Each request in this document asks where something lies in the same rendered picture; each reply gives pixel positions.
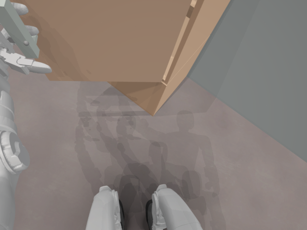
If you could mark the right robot thigh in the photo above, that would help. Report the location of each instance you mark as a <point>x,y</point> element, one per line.
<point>175,211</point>

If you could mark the left robot forearm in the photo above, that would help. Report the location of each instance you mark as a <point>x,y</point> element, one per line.
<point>6,103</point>

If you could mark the handle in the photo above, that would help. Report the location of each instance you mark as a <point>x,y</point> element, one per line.
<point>15,27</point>

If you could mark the robot left hand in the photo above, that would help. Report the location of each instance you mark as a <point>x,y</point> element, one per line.
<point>15,61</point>

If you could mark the cupboard door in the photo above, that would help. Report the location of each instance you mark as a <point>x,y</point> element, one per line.
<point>106,40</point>

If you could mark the robot left shin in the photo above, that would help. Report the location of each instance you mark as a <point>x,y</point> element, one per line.
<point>117,218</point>

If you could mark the robot left upper arm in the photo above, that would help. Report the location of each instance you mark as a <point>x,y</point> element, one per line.
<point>14,158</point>

